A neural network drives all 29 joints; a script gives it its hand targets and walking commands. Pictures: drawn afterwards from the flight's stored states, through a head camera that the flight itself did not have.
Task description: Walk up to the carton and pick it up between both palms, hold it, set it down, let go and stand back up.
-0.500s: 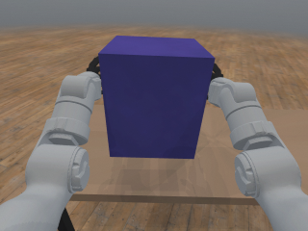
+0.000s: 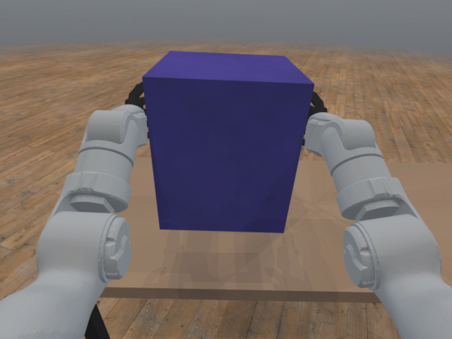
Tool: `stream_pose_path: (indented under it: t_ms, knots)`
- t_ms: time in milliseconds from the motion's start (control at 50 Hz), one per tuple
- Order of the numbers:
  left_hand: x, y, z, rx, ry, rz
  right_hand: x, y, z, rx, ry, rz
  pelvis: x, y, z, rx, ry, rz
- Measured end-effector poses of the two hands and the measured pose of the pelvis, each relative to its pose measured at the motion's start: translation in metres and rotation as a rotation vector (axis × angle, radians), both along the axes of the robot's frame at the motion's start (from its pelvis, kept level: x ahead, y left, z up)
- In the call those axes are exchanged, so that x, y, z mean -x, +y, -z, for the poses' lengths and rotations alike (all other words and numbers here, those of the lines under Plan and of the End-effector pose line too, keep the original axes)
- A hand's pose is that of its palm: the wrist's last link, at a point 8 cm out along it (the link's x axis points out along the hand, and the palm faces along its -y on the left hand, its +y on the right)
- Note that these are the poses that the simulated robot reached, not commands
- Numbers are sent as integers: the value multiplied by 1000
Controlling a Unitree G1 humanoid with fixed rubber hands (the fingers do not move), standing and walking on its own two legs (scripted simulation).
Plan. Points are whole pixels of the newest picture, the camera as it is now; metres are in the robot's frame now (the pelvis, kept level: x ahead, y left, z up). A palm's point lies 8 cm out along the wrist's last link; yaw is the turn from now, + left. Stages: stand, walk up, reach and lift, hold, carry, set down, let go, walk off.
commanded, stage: hold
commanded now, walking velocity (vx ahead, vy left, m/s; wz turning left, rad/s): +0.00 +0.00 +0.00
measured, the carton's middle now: (225, 138) +0.39 +0.01 +0.26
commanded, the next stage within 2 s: none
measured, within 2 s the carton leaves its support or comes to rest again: neither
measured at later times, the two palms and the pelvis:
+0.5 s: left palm (136, 122) +0.39 +0.15 +0.30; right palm (315, 129) +0.38 -0.15 +0.29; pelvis +0.00 +0.00 +0.00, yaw +0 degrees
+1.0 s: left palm (134, 122) +0.39 +0.16 +0.30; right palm (314, 129) +0.38 -0.15 +0.29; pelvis -0.01 +0.00 +0.00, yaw +0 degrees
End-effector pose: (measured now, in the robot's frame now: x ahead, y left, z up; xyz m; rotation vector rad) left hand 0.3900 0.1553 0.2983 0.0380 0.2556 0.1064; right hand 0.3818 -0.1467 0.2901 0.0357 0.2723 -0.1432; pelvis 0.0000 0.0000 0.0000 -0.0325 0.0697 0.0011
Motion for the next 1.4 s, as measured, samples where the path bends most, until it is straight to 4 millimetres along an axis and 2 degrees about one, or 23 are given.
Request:
stream_pose_path:
  t_ms: [280, 720, 1080, 1400]
  knots:
    - [1, 0, 1, -1, 12, 5, 1, 0, -5, 3, 12, 1, 3, -1, 1, 2, 0, -3]
    - [1, -1, 4, -18, 20, -6, 0, 0, 9, 0, 20, -14, 5, -2, 1, 0, 8, -1]
    - [3, 0, 1, -23, 2, 5, 3, 1, 0, -3, 3, -2, 8, 0, 2, 1, 17, -4]
    - [4, -4, 1, -19, 9, 1, 4, -3, 2, 11, 11, -7, 6, -2, 2, 1, 8, -1]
